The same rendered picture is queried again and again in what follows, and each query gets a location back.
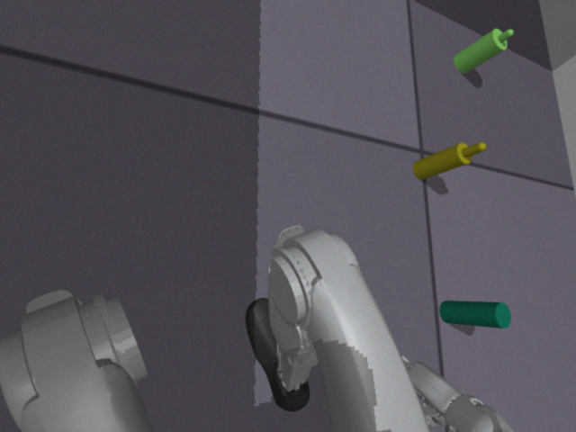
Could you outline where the right robot foot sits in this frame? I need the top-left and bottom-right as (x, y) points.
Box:
(246, 298), (310, 411)

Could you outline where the right robot arm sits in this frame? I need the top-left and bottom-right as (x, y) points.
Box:
(445, 395), (516, 432)

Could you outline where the right robot hand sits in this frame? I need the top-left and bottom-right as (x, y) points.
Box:
(401, 355), (463, 430)

